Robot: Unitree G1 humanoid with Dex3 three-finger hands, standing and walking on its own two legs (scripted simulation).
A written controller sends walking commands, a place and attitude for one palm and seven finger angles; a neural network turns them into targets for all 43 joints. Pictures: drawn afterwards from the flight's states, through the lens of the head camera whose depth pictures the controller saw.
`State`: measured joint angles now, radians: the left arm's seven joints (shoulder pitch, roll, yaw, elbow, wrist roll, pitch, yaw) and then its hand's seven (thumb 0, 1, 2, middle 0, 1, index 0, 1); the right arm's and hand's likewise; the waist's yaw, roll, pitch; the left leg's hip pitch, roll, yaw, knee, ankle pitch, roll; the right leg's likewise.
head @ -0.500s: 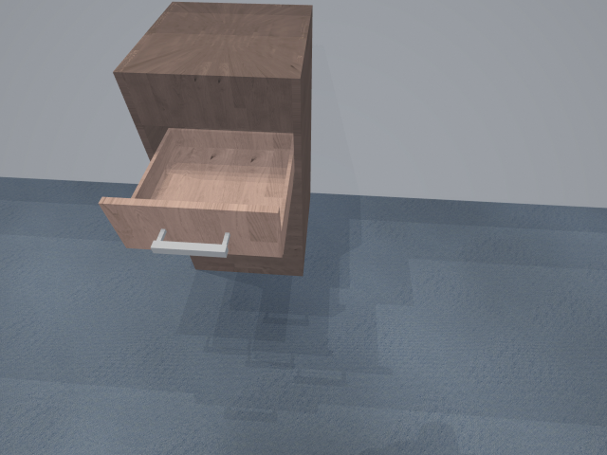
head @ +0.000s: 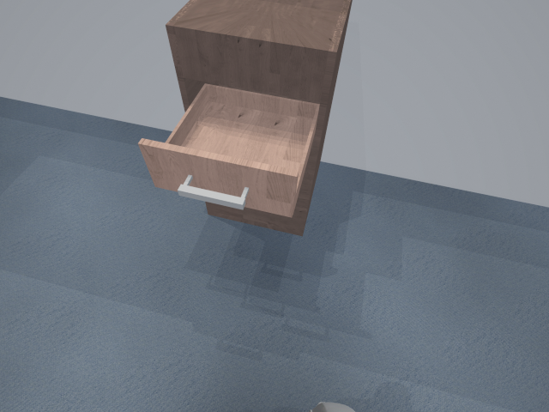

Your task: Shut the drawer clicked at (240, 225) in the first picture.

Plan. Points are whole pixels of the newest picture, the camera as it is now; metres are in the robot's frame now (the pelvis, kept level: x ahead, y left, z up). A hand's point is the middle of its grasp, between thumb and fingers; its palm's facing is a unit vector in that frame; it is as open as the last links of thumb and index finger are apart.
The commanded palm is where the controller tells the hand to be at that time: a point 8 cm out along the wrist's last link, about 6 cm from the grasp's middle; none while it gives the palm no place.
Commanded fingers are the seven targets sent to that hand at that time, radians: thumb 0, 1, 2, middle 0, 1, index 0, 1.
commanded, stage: turn or walk to find it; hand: left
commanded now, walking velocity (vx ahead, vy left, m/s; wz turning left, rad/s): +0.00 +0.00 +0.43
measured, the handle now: (214, 190) +0.61 +0.16 -0.17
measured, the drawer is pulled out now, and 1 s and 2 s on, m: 0.28 0.28 0.28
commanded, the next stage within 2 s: stand and wait in 0.08 s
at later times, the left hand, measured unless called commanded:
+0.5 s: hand out of the picture -0.01 +0.15 -0.18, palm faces +0.20 -0.96 -0.21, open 7.4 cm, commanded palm none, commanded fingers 0.00 0.90 0.90 -0.20 -0.30 -0.20 -0.30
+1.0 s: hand out of the picture +0.05 +0.17 -0.16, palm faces +0.13 -0.96 -0.25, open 7.4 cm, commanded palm none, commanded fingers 0.00 0.90 0.90 -0.20 -0.30 -0.20 -0.30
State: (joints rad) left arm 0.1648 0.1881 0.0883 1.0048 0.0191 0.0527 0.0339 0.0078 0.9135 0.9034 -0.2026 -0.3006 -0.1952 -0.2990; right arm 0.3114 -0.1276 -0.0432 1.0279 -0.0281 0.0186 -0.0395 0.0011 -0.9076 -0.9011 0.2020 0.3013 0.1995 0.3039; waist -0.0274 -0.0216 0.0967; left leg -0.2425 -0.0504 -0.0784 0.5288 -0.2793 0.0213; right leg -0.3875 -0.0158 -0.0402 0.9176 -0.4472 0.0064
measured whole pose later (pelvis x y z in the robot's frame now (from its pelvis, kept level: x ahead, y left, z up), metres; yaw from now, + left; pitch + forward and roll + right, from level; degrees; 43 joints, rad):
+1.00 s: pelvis +0.02 -0.03 +0.01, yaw +7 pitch -2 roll +0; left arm 0.16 0.21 0.04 1.10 0.01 0.00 0.03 0.01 0.91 0.90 -0.20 -0.30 -0.19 -0.30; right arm 0.25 -0.19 -0.02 1.14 -0.01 0.00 -0.04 0.00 -0.91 -0.90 0.20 0.30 0.20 0.30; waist -0.02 0.00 0.08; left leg -0.14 0.02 -0.01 0.38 -0.21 -0.02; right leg -0.08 0.00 0.00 0.38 -0.26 0.00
